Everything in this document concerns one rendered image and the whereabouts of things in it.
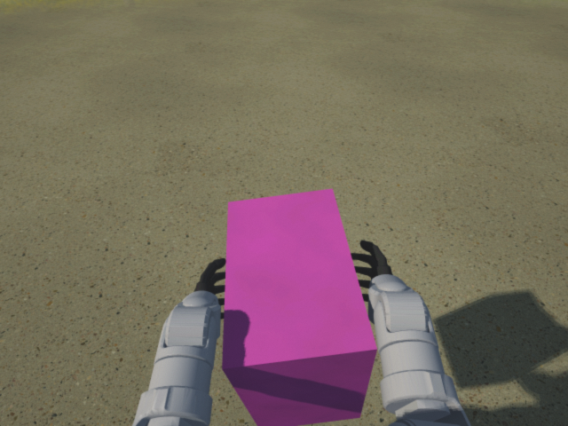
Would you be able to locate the left robot hand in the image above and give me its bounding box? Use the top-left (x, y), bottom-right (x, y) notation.
top-left (194, 258), bottom-right (226, 319)

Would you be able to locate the robot left forearm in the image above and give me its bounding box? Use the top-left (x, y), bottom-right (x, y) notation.
top-left (132, 290), bottom-right (221, 426)

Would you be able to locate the right robot hand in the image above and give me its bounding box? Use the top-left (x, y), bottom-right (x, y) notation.
top-left (351, 241), bottom-right (393, 302)

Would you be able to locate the carton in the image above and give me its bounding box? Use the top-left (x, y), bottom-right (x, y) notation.
top-left (222, 189), bottom-right (377, 426)

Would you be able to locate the robot right forearm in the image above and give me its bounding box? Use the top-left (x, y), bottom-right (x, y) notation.
top-left (368, 274), bottom-right (471, 426)

